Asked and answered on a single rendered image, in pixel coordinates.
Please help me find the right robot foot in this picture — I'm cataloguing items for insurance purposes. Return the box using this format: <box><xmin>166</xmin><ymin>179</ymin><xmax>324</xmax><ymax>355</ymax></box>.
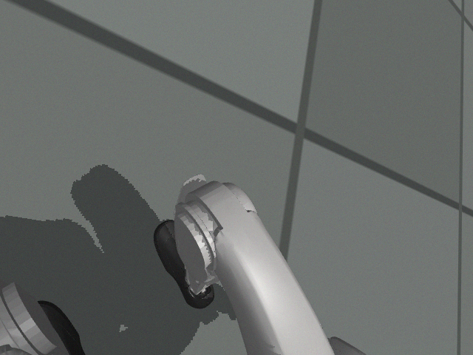
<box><xmin>154</xmin><ymin>220</ymin><xmax>214</xmax><ymax>308</ymax></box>

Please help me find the right robot hand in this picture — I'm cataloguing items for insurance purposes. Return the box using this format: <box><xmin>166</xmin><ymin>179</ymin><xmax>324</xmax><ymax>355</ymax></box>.
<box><xmin>327</xmin><ymin>337</ymin><xmax>366</xmax><ymax>355</ymax></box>

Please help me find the left robot foot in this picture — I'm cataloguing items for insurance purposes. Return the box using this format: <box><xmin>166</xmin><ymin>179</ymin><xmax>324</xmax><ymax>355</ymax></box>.
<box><xmin>37</xmin><ymin>301</ymin><xmax>86</xmax><ymax>355</ymax></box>

